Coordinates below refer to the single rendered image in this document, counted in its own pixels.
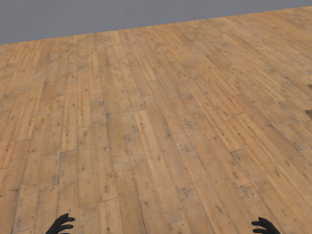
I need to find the robot left hand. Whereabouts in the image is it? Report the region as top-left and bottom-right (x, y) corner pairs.
(45, 214), (75, 234)

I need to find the robot right hand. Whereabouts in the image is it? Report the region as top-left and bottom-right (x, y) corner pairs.
(252, 217), (281, 234)

